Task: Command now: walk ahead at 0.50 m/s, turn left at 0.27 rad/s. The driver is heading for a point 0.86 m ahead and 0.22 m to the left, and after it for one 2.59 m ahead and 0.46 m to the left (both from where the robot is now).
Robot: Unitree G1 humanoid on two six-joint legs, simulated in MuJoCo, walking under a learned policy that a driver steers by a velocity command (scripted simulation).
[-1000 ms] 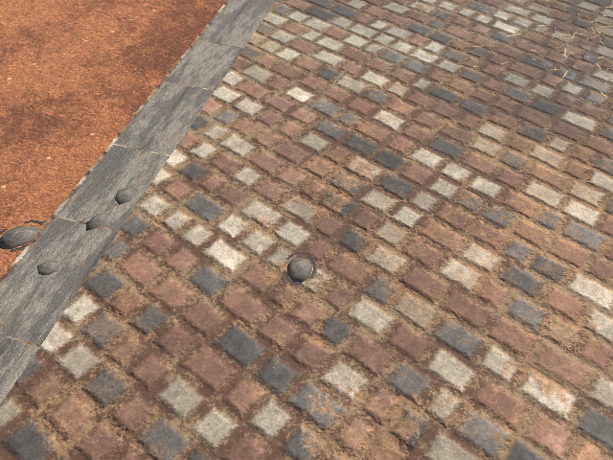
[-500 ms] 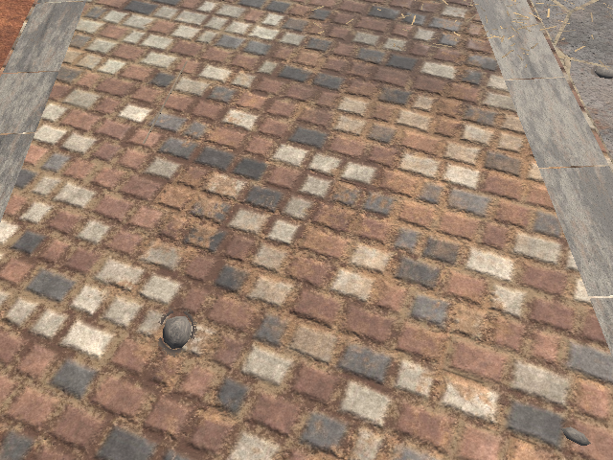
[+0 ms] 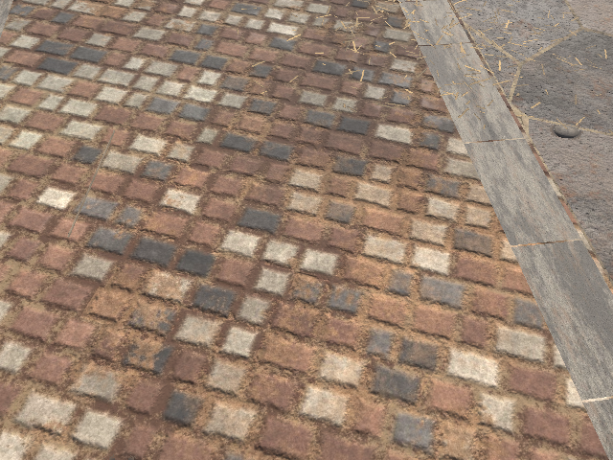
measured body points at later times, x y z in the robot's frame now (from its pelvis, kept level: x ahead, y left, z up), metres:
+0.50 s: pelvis +0.22 -0.03 +0.00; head +0.26 -0.05 +0.45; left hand +0.30 +0.25 -0.10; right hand +0.35 -0.30 -0.14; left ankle +0.14 +0.07 -0.65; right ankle +0.30 -0.11 -0.74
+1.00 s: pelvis +0.30 +0.05 +0.01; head +0.29 +0.08 +0.46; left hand +0.25 +0.34 -0.12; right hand +0.49 -0.16 -0.10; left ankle +0.21 +0.08 -0.74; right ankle +0.43 -0.05 -0.68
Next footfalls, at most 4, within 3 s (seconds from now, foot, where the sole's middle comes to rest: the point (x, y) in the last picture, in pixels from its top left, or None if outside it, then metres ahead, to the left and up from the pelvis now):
0.32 right None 0.34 -0.10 -0.78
0.80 left None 0.24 0.10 -0.78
1.26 right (261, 398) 0.61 0.12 -0.78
1.78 left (160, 312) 0.83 0.38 -0.78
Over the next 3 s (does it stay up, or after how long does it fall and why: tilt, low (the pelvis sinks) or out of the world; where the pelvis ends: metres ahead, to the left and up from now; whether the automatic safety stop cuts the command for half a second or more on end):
stays up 0.76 0.22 0.00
